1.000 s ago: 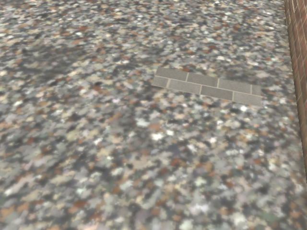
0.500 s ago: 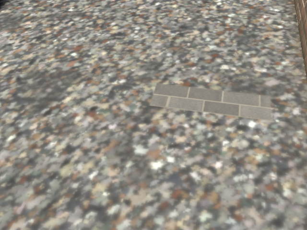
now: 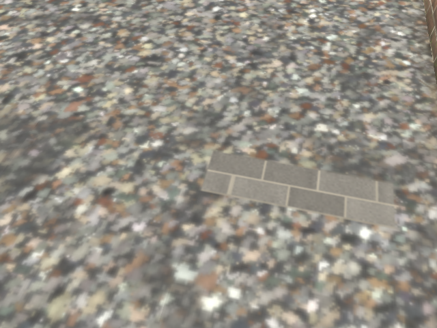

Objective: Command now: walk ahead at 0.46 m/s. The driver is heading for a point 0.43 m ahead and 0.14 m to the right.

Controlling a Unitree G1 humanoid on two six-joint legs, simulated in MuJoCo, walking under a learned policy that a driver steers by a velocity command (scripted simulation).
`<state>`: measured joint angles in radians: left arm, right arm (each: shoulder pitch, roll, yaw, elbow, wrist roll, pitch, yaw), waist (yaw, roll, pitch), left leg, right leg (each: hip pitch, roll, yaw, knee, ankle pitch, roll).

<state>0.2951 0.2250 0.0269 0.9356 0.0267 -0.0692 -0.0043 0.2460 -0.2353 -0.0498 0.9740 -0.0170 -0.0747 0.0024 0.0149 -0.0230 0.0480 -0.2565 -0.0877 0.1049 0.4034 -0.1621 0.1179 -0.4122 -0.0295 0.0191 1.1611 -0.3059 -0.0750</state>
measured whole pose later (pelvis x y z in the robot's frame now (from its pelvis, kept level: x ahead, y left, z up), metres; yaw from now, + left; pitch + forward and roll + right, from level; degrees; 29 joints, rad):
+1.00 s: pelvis +0.21 +0.00 +0.01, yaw +1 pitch -1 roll +0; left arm 0.27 0.17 0.00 1.12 0.01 0.00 0.02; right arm 0.31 -0.14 0.02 1.17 -0.01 -0.01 -0.05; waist 0.02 0.00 0.01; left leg -0.11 -0.03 -0.01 0.38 -0.25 0.03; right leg -0.22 0.02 -0.04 0.37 -0.13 -0.04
